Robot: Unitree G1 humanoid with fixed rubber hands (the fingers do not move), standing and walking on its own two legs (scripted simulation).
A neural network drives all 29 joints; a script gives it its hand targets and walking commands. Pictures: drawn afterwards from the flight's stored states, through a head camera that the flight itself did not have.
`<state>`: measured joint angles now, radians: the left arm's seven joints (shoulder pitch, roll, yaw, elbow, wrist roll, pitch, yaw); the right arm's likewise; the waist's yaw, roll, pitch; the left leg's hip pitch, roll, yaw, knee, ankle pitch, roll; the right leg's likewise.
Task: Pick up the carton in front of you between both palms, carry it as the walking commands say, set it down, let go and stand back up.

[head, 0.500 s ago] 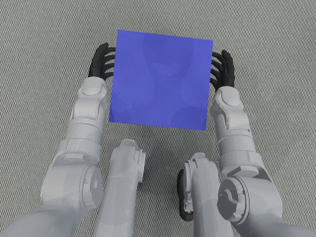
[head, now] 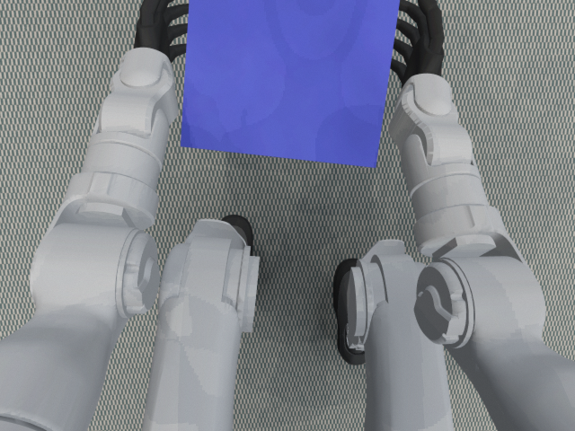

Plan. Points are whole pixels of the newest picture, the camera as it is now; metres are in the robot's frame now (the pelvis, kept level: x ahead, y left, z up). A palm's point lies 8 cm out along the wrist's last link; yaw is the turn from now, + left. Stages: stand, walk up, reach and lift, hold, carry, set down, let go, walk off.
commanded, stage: set down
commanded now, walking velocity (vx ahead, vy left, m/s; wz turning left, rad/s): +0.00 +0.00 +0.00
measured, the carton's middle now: (284, 84) +0.50 +0.09 -0.25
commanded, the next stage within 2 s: none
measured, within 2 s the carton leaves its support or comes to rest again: rests again in 0.34 s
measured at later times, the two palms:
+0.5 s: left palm (162, 58) +0.49 +0.23 -0.18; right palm (416, 79) +0.52 -0.07 -0.17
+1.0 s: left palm (159, 57) +0.49 +0.24 -0.19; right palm (420, 77) +0.52 -0.07 -0.18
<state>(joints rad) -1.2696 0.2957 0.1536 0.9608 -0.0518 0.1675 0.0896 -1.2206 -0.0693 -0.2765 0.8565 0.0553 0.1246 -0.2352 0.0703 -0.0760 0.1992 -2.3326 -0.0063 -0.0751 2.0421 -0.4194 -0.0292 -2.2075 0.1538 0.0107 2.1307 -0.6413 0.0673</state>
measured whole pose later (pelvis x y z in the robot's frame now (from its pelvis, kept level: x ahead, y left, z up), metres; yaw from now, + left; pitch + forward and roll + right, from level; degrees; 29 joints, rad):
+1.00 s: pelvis -0.01 +0.00 -0.02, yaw +0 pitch +37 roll -2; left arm -1.38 0.35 0.28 1.21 0.03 0.08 -0.04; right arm -1.35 -0.09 -0.38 1.04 -0.12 0.09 -0.07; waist 0.06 -0.06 0.27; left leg -2.33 0.01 -0.06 2.10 -0.41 -0.02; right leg -2.22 0.18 0.03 2.20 -0.63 0.07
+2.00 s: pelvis +0.02 +0.01 +0.12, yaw +1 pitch +46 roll -4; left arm -1.04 0.35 0.28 0.83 -0.04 0.11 -0.04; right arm -1.00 -0.14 -0.22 0.70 0.05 0.14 -0.14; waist 0.04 -0.02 -0.03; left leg -2.06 -0.01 -0.06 1.67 -0.41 -0.01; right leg -1.94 0.11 0.03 1.73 -0.60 0.06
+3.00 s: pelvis +0.12 +0.02 +0.36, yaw +6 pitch +19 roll +0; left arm -0.02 0.20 0.11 0.52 0.01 -0.01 -0.05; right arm -0.02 -0.17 -0.09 0.53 -0.02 -0.02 0.03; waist 0.01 -0.02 -0.04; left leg -0.74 -0.03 -0.04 0.63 -0.23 0.01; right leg -0.63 0.02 0.08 0.66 -0.36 0.02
